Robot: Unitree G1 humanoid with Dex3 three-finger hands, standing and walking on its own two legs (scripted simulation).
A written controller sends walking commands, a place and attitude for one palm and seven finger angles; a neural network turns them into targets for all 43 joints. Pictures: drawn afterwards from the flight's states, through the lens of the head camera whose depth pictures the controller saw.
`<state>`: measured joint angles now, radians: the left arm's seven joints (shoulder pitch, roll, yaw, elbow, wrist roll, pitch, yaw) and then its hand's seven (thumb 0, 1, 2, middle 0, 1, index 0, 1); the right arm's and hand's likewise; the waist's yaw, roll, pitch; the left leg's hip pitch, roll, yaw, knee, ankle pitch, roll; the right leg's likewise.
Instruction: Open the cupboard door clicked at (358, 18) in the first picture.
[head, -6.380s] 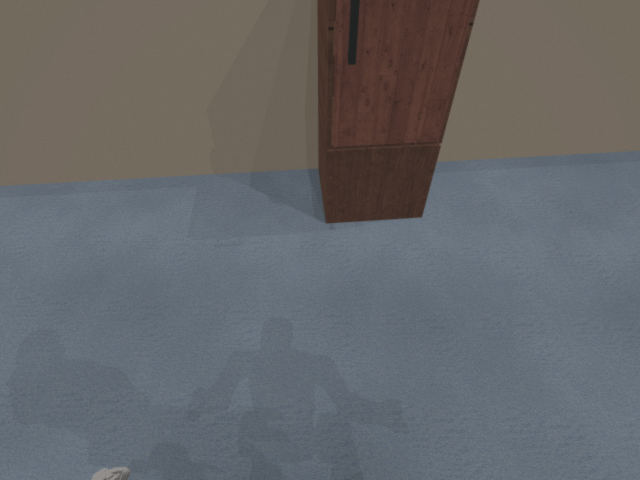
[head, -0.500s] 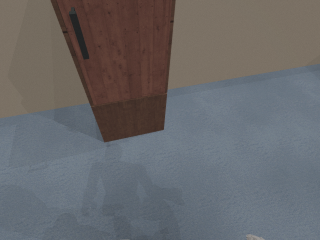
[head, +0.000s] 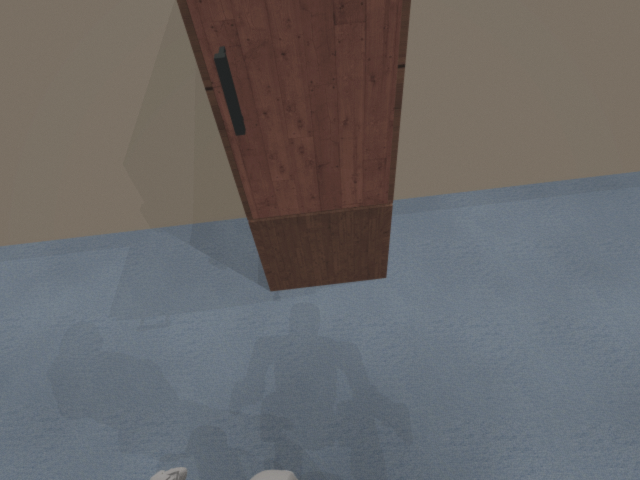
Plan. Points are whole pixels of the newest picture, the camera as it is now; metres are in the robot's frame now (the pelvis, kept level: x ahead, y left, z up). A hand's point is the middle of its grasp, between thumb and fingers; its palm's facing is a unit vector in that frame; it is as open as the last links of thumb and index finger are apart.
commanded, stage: take the last steps up to it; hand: left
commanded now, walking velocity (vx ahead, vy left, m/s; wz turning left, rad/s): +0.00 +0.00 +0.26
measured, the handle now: (231, 92) +0.83 +0.23 +0.07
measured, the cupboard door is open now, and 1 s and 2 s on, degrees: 0 0 0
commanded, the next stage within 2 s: come to a stop and stand still in 1.12 s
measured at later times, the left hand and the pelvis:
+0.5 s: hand out of the picture -0.06 +0.20 -0.17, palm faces +0.13 -0.98 -0.14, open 7.4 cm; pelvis +0.02 +0.03 +0.01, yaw +5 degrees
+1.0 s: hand (243, 412) +0.25 +0.15 -0.16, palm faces +0.08 -0.97 -0.22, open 7.3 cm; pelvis +0.18 -0.03 +0.00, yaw +4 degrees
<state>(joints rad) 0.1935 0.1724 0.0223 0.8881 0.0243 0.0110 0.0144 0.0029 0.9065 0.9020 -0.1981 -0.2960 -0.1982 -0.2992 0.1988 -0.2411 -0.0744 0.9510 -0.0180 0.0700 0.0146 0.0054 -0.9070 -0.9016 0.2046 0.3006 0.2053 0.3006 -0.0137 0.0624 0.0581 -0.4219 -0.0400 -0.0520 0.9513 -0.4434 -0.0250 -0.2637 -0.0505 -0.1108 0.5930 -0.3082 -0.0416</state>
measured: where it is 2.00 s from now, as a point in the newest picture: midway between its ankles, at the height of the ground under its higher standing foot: (367, 463)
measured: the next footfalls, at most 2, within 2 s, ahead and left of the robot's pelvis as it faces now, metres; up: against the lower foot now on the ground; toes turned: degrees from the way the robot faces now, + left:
left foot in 0.38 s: +0.01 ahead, +0.14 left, +0.00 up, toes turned +11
right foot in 0.82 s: +0.27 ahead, -0.12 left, +0.00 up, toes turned -6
